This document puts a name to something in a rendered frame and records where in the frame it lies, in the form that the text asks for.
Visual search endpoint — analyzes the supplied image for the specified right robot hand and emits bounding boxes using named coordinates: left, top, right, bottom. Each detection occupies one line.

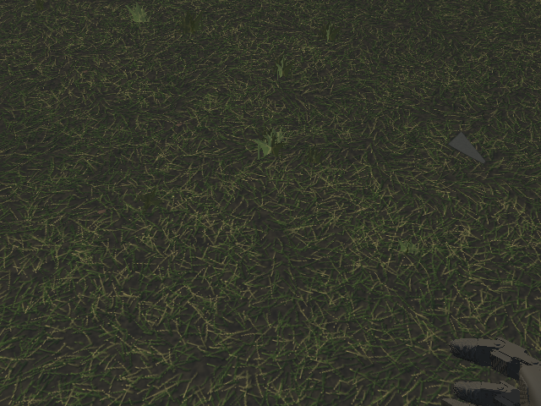
left=441, top=337, right=541, bottom=406

